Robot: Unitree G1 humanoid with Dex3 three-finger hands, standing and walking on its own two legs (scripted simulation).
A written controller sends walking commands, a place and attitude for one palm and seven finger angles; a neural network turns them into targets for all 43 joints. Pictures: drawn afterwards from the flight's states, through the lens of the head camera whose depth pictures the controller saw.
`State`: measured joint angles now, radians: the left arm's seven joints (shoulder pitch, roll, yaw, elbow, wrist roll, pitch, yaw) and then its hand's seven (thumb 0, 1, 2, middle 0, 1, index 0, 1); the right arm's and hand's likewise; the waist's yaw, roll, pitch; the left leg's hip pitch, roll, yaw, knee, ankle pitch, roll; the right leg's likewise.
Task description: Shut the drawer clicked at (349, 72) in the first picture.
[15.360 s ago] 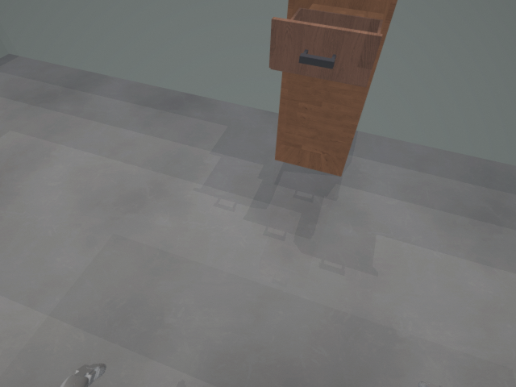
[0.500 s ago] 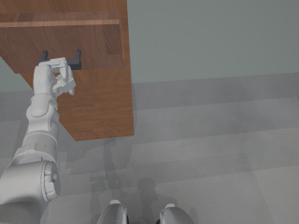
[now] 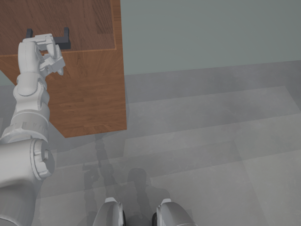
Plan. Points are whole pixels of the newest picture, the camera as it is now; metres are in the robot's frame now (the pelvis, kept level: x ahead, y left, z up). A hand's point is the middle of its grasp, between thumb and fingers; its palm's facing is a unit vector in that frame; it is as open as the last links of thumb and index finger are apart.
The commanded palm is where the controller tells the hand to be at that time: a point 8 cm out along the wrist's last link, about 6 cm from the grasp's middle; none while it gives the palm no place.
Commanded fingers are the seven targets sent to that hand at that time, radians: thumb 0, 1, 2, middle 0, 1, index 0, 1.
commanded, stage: push the drawer shut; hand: left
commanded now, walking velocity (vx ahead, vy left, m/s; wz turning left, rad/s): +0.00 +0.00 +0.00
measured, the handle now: (47, 37) +0.60 +0.22 +0.09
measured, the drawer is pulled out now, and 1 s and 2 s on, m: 0.00 0.00 0.00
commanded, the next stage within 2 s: pull the fist back off the drawer in 0.20 s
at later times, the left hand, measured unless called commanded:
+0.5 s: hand (53, 58) +0.53 +0.20 +0.08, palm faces +0.09 -0.99 -0.05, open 3.1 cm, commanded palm +0.53 +0.22 +0.09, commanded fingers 0.00 0.90 0.90 -1.40 -1.60 -1.40 -1.60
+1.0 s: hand (60, 60) +0.52 +0.19 +0.08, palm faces +0.10 -0.99 -0.02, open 2.9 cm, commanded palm +0.49 +0.23 +0.09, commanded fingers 0.00 0.90 0.90 -1.40 -1.60 -1.40 -1.60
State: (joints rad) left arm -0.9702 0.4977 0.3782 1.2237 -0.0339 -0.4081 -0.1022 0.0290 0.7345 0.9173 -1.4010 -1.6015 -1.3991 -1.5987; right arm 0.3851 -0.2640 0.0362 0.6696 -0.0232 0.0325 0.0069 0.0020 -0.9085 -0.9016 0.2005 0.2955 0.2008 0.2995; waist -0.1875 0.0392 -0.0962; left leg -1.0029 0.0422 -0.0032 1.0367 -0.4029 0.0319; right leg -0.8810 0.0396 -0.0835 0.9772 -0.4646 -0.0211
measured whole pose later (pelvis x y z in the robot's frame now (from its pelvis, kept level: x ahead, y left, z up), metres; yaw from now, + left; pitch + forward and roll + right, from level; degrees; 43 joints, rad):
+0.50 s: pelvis -0.02 +0.01 -0.01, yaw +0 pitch +23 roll -5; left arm -1.10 0.59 0.34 1.30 -0.02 -0.36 -0.12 -0.03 0.55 0.91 -1.40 -1.60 -1.40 -1.60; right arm 0.41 -0.28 0.06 0.67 -0.03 -0.02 -0.01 0.00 -0.91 -0.90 0.20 0.30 0.20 0.30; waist -0.22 0.04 -0.09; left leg -1.11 0.04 -0.03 1.08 -0.38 0.04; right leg -0.97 0.04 -0.11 1.01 -0.44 -0.02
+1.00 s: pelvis +0.01 +0.01 +0.01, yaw -1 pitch +21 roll -4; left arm -0.87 0.45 0.39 1.12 -0.06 -0.38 -0.09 -0.02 0.78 0.88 -1.40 -1.60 -1.40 -1.60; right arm 0.41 -0.26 0.04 0.62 -0.02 0.05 0.03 0.00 -0.91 -0.90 0.20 0.30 0.20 0.30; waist -0.18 0.04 -0.11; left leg -0.96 0.05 0.02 1.01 -0.41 0.04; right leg -0.85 0.05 -0.05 0.95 -0.46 -0.01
